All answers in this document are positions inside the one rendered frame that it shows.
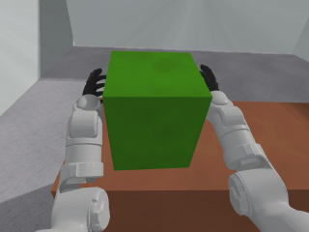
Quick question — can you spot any robot left upper arm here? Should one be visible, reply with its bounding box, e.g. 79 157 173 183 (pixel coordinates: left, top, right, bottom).
35 187 110 232

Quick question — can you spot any robot right upper arm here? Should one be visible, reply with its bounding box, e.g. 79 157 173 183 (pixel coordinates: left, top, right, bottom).
228 166 309 232

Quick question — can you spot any pedestal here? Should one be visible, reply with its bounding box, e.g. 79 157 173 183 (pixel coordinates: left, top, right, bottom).
50 98 309 232

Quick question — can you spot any carton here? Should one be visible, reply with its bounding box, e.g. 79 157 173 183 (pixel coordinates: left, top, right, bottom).
102 50 212 171

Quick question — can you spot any robot left hand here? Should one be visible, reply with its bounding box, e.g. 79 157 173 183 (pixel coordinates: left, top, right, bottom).
82 68 106 103

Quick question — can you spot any robot left forearm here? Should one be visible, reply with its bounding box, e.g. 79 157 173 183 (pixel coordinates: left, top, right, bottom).
51 94 104 225

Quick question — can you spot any robot right hand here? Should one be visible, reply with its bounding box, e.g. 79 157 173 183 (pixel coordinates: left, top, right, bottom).
199 64 219 92

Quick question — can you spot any robot right forearm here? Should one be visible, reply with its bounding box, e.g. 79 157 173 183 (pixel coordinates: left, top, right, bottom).
206 90 289 203

